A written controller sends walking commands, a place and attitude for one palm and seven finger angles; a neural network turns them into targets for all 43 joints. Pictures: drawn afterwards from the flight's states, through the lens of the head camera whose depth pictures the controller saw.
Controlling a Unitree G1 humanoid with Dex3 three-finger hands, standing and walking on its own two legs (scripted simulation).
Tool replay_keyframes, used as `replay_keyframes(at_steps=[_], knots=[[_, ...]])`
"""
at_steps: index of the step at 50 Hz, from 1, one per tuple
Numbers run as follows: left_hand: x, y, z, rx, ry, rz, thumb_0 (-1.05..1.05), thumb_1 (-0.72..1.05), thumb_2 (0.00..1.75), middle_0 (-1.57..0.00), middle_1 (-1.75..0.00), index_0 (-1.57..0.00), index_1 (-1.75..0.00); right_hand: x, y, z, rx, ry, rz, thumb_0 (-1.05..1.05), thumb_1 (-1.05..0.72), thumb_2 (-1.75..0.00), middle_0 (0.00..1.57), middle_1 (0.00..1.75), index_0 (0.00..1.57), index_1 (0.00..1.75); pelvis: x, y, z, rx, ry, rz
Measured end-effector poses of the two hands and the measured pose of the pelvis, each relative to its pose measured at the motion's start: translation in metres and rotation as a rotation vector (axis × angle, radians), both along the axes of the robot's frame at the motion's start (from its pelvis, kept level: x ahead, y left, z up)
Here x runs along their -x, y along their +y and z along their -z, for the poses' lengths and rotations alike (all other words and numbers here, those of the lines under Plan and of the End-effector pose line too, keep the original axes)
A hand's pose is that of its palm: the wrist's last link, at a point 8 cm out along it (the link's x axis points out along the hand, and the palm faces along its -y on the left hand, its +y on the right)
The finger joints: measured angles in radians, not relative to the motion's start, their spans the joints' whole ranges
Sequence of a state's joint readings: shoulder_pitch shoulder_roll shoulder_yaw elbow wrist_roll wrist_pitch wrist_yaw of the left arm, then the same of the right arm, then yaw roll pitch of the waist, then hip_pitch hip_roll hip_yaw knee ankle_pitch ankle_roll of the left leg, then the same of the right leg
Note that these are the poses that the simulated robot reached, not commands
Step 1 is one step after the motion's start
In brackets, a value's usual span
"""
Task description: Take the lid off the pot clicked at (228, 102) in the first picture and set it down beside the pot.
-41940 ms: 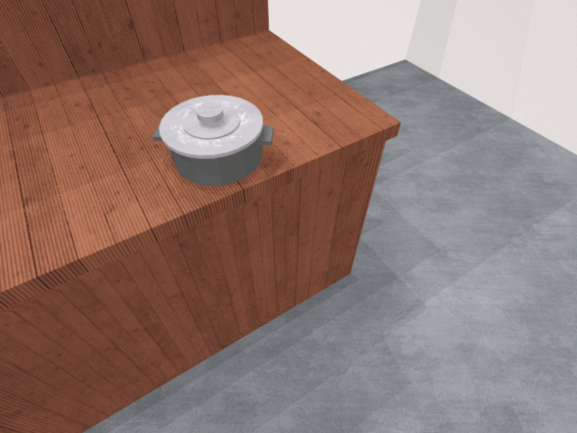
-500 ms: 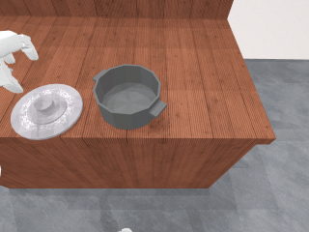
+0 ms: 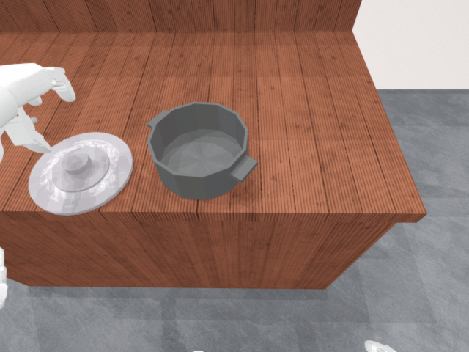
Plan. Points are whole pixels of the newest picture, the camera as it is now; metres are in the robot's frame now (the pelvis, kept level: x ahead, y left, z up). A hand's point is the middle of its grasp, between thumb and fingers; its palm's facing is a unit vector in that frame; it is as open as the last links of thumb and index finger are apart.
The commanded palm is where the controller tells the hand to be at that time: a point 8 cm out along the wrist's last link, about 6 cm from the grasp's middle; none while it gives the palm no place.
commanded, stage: draw the hand back to the body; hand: left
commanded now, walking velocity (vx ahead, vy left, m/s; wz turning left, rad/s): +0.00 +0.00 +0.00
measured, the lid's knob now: (76, 162) +0.46 +0.31 +0.02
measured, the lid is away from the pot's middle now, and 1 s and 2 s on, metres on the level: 0.25 0.25 0.25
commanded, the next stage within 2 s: step back with the hand held close in 1.94 s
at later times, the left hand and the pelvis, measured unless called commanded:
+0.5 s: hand (53, 107) +0.40 +0.23 +0.22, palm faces +0.41 -0.87 -0.28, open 10.7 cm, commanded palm +0.34 +0.28 +0.22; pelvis +0.01 -0.04 +0.01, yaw -2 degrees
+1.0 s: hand (39, 153) +0.34 +0.23 +0.20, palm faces +0.46 -0.84 -0.29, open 8.4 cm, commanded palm +0.28 +0.26 +0.22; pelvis +0.03 -0.04 +0.01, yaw -3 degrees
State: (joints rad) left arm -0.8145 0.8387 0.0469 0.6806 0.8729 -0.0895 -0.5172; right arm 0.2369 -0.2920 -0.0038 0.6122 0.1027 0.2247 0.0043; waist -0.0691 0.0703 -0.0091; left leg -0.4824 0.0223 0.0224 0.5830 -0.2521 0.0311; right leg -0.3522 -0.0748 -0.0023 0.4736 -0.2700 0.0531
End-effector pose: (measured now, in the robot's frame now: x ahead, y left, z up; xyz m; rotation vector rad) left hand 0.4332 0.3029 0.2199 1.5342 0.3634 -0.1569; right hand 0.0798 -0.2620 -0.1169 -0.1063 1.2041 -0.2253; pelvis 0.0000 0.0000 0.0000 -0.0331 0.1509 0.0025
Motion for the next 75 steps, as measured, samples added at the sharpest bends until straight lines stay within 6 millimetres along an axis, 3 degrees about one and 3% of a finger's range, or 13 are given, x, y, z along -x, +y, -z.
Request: replay_keyframes(at_steps=[9, 13, 16, 19, 22, 25, 32, 39, 49, 56, 66, 75], knots=[[0.036, -0.002, -0.004, 0.003, -0.039, 0.002, 0.00, 0.02, 0.59, -0.34, -0.90, -0.34, -0.89, -0.042, 0.003, -0.008, -0.017, -0.115, -0.075, 0.00, -0.91, -0.90, 0.20, 0.30, 0.20, 0.30, 0.003, -0.007, -0.002, -0.004, -0.031, -0.018], [0.052, -0.014, -0.003, 0.566, -0.361, -0.001, 0.00, 0.02, 0.59, -0.34, -0.90, -0.35, -0.89, -0.055, 0.007, -0.016, 0.010, -0.204, -0.127, 0.00, -0.91, -0.90, 0.20, 0.30, 0.20, 0.30, 0.004, -0.012, -0.004, -0.010, -0.088, -0.002], [0.058, -0.027, 0.007, 0.876, -0.549, -0.048, 0.00, 0.01, 0.59, -0.34, -0.90, -0.35, -0.89, -0.062, 0.009, -0.025, 0.029, -0.254, -0.143, 0.00, -0.91, -0.90, 0.20, 0.30, 0.20, 0.30, 0.000, -0.019, -0.006, -0.015, -0.114, 0.012], [0.061, -0.032, 0.012, 1.035, -0.677, -0.117, 0.00, 0.02, 0.60, -0.34, -0.89, -0.34, -0.89, -0.066, 0.003, -0.034, 0.053, -0.309, -0.135, 0.00, -0.91, -0.90, 0.20, 0.30, 0.21, 0.30, -0.005, -0.027, -0.007, -0.016, -0.137, 0.026], [0.067, -0.032, 0.002, 1.099, -0.792, -0.149, 0.00, 0.05, 0.61, -0.34, -0.87, -0.34, -0.87, -0.068, -0.006, -0.039, 0.071, -0.362, -0.116, 0.00, -0.91, -0.90, 0.20, 0.30, 0.21, 0.30, -0.010, -0.032, -0.007, -0.015, -0.153, 0.036], [0.073, -0.031, -0.005, 1.123, -0.855, -0.178, 0.00, 0.09, 0.62, -0.33, -0.84, -0.33, -0.84, -0.067, -0.018, -0.037, 0.077, -0.373, -0.099, 0.00, -0.91, -0.90, 0.20, 0.30, 0.21, 0.30, -0.015, -0.036, -0.007, -0.016, -0.159, 0.039], [0.091, -0.027, 0.007, 1.101, -0.855, -0.256, 0.01, 0.22, 0.67, -0.30, -0.75, -0.30, -0.75, -0.063, -0.044, -0.026, 0.094, -0.325, -0.080, 0.01, -0.91, -0.90, 0.20, 0.30, 0.21, 0.30, -0.023, -0.044, -0.007, -0.022, -0.158, 0.040], [0.108, -0.028, 0.008, 1.084, -0.886, -0.257, 0.01, 0.37, 0.72, -0.28, -0.65, -0.28, -0.65, -0.075, -0.051, -0.026, 0.102, -0.334, -0.087, 0.01, -0.91, -0.90, 0.20, 0.30, 0.20, 0.30, -0.028, -0.049, -0.008, -0.026, -0.162, 0.039], [0.137, -0.033, 0.008, 1.088, -0.896, -0.219, 0.01, 0.59, 0.79, -0.25, -0.50, -0.25, -0.50, -0.105, -0.032, -0.039, 0.074, -0.448, -0.107, 0.01, -0.91, -0.90, 0.20, 0.30, 0.20, 0.30, -0.029, -0.044, -0.008, -0.026, -0.178, 0.046], [0.164, -0.033, 0.009, 1.101, -0.906, -0.203, 0.01, 0.75, 0.85, -0.23, -0.40, -0.23, -0.40, -0.115, -0.011, -0.046, 0.055, -0.501, -0.142, 0.01, -0.91, -0.90, 0.20, 0.30, 0.20, 0.30, -0.024, -0.037, -0.009, -0.025, -0.192, 0.044], [0.197, -0.033, 0.013, 1.112, -0.901, -0.187, 0.02, 0.87, 0.89, -0.21, -0.32, -0.21, -0.32, -0.108, 0.010, -0.050, 0.048, -0.515, -0.184, 0.01, -0.91, -0.90, 0.20, 0.30, 0.21, 0.30, -0.012, -0.028, -0.010, -0.022, -0.213, 0.039], [0.228, -0.037, 0.016, 1.092, -0.870, -0.165, 0.02, 0.89, 0.90, -0.21, -0.30, -0.21, -0.30, -0.096, 0.014, -0.051, 0.052, -0.521, -0.191, 0.01, -0.90, -0.90, 0.20, 0.30, 0.21, 0.30, -0.005, -0.024, -0.010, -0.018, -0.227, 0.038]])
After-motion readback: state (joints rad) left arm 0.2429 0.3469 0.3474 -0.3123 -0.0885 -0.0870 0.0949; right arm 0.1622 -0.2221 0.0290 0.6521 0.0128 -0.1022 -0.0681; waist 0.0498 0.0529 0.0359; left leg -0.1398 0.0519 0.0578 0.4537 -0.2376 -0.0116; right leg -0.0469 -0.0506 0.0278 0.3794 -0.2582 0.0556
